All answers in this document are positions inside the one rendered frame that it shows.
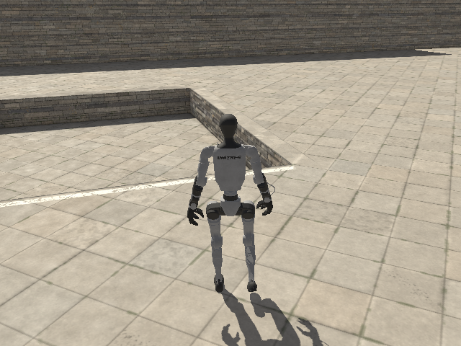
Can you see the robot torso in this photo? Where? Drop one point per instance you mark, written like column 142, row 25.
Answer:
column 230, row 170

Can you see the robot right upper arm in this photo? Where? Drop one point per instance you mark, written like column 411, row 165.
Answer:
column 251, row 151

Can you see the left robot hand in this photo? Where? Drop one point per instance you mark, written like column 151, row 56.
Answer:
column 191, row 215

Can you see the robot left upper arm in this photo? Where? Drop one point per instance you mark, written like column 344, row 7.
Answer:
column 206, row 153

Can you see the robot left shin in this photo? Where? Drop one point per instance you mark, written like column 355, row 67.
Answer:
column 217, row 260

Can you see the right robot forearm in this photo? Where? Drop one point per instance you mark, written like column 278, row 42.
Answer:
column 264, row 190

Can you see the right robot hand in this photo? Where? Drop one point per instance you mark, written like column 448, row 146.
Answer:
column 262, row 204

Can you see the left robot forearm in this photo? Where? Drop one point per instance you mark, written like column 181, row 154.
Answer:
column 195, row 196

